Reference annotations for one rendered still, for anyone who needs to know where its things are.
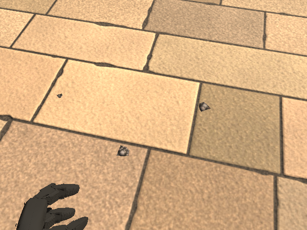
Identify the left robot hand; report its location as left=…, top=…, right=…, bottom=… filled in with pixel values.
left=15, top=183, right=88, bottom=230

